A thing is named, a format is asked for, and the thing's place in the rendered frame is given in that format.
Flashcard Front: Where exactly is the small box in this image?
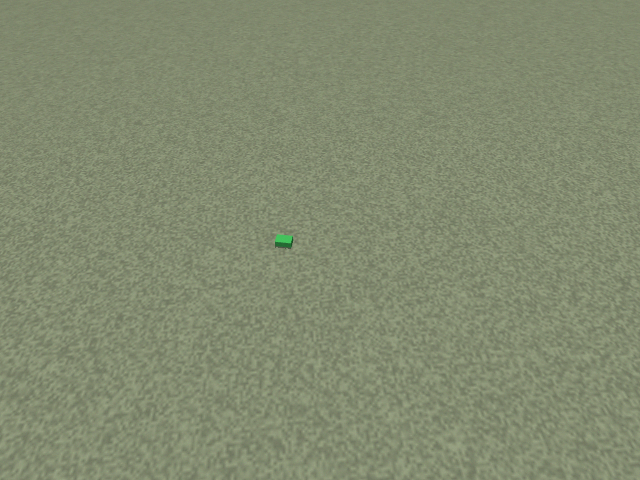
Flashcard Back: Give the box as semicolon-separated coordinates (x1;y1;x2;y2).
275;234;293;248

